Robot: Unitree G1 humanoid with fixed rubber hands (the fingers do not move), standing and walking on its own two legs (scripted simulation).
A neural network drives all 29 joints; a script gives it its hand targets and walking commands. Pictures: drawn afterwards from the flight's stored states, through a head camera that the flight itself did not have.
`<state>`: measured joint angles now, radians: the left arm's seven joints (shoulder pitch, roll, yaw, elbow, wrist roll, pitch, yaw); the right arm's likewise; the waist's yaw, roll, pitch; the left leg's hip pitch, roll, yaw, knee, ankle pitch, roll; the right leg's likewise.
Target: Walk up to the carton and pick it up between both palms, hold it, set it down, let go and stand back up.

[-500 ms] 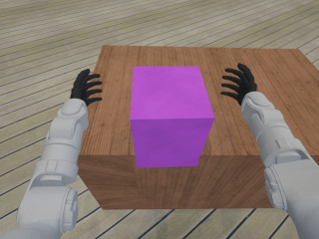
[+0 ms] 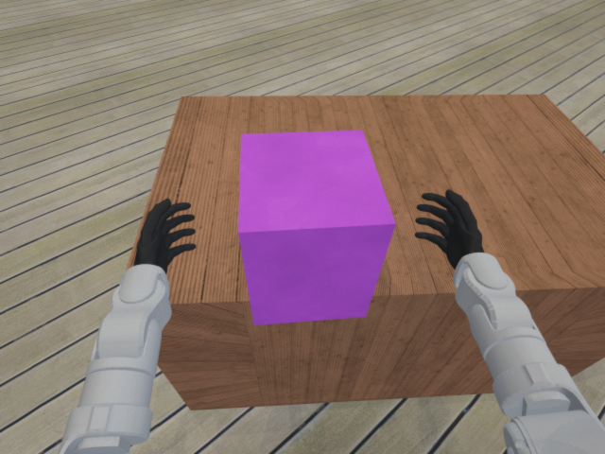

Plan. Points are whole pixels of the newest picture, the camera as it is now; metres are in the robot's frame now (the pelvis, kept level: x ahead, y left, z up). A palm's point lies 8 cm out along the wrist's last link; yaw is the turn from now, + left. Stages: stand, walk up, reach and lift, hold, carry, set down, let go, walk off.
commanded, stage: set down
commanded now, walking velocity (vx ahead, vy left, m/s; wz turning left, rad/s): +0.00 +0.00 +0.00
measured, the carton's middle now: (306, 230) +0.45 +0.03 +0.01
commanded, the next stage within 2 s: let go in 1.88 s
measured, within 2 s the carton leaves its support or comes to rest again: neither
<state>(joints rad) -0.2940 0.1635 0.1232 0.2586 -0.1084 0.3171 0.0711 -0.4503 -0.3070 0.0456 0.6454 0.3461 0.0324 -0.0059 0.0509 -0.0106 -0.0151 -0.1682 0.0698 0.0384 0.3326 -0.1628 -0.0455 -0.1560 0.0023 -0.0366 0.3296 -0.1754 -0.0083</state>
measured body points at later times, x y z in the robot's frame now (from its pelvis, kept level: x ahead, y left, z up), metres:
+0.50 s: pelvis +0.01 +0.00 +0.00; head +0.01 +0.01 +0.45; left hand +0.28 +0.21 +0.03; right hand +0.29 -0.20 +0.02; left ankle +0.01 +0.15 -0.75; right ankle +0.00 -0.11 -0.75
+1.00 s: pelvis +0.02 +0.01 +0.00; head +0.00 +0.02 +0.45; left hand +0.24 +0.22 -0.03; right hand +0.24 -0.21 -0.03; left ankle +0.01 +0.15 -0.75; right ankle +0.00 -0.11 -0.75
